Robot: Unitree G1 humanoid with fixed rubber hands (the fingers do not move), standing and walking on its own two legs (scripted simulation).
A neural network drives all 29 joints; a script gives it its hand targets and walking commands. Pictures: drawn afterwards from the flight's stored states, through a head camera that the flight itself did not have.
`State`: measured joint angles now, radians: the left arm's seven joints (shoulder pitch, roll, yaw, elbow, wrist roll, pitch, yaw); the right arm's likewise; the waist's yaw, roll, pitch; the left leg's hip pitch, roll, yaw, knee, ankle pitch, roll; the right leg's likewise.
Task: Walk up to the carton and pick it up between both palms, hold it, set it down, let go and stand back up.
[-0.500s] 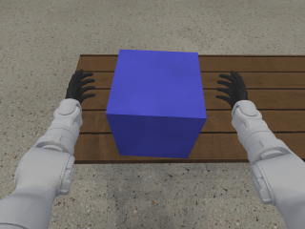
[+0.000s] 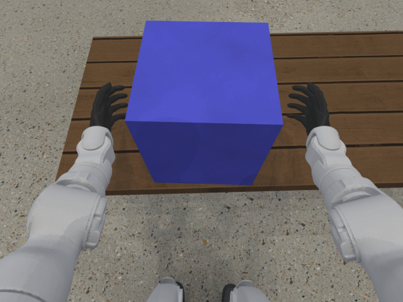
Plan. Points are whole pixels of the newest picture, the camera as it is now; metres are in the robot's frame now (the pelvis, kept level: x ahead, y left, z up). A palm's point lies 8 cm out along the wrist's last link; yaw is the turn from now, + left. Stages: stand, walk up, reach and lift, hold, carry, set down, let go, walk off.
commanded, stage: reach and lift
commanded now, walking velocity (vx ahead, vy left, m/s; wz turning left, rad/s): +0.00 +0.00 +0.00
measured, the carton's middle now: (204, 111) +0.50 +0.03 +0.01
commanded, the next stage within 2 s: none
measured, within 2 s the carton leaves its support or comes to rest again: neither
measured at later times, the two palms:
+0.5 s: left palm (122, 120) +0.45 +0.19 +0.04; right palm (288, 120) +0.46 -0.14 +0.04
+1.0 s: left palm (122, 121) +0.45 +0.19 +0.04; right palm (288, 121) +0.46 -0.14 +0.04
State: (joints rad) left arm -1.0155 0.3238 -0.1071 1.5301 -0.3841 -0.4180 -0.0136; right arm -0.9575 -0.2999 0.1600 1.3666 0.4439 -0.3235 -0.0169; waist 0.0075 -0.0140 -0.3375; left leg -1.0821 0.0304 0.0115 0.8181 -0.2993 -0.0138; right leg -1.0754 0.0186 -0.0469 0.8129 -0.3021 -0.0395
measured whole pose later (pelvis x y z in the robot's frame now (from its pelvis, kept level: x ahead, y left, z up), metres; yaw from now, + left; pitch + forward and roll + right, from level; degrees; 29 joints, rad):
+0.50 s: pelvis +0.00 +0.01 +0.01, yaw +0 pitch +30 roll -1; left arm -1.03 0.20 0.07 1.51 -0.18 -0.43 0.06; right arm -0.99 -0.14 -0.07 1.40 0.20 -0.35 -0.10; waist 0.00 -0.01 -0.31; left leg -1.03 0.03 0.00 0.81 -0.31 -0.01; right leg -1.01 0.02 -0.05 0.78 -0.30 -0.03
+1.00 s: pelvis +0.01 +0.01 +0.01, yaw +0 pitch +29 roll -2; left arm -1.00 0.18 0.10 1.49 -0.15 -0.44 0.08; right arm -0.96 -0.13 -0.15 1.36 0.10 -0.34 -0.11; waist 0.01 0.00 -0.28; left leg -0.98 0.03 0.00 0.78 -0.30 -0.01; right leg -0.95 0.03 -0.06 0.74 -0.29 -0.03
